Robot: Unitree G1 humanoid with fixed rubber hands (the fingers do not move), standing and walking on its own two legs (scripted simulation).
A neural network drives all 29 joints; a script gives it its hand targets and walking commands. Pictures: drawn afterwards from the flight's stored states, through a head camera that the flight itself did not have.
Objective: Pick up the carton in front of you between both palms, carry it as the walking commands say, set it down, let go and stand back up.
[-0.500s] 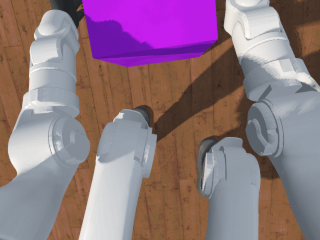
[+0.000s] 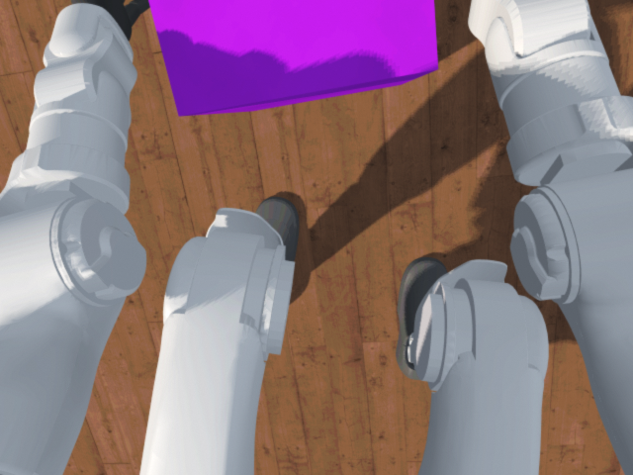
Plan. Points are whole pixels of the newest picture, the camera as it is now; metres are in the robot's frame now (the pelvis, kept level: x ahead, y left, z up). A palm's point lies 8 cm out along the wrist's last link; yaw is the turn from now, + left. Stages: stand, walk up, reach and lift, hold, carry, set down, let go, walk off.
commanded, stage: set down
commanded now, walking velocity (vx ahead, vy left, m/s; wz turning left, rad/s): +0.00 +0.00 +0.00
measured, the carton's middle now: out of the picture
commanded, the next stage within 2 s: let go in 1.18 s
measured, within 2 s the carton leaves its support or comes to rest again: neither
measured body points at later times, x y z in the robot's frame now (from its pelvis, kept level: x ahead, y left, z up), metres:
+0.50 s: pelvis -0.01 +0.01 +0.05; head +0.34 +0.08 +0.32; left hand +0.49 +0.36 -0.08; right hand +0.61 +0.00 -0.07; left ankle +0.13 +0.14 -0.35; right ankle +0.09 -0.11 -0.35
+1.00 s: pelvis +0.02 +0.01 +0.17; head +0.35 +0.07 +0.47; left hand +0.49 +0.36 +0.07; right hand +0.62 -0.01 +0.06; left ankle +0.13 +0.14 -0.35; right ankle +0.09 -0.11 -0.35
